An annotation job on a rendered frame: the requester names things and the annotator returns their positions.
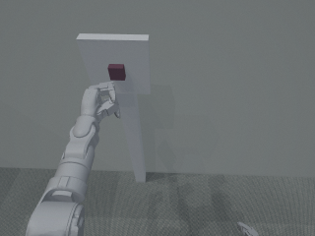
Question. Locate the left robot upper arm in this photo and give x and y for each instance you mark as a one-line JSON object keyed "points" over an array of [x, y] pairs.
{"points": [[58, 219]]}

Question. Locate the robot left hand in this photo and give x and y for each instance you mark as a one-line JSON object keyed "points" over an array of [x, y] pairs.
{"points": [[92, 104]]}

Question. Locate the panel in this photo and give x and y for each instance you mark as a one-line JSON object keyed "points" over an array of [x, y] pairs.
{"points": [[98, 50]]}

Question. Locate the robot right hand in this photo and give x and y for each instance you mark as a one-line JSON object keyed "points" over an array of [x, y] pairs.
{"points": [[246, 230]]}

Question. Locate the button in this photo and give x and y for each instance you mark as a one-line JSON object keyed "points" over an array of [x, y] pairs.
{"points": [[116, 72]]}

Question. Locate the left robot forearm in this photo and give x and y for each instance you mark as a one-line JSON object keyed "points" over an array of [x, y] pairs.
{"points": [[69, 183]]}

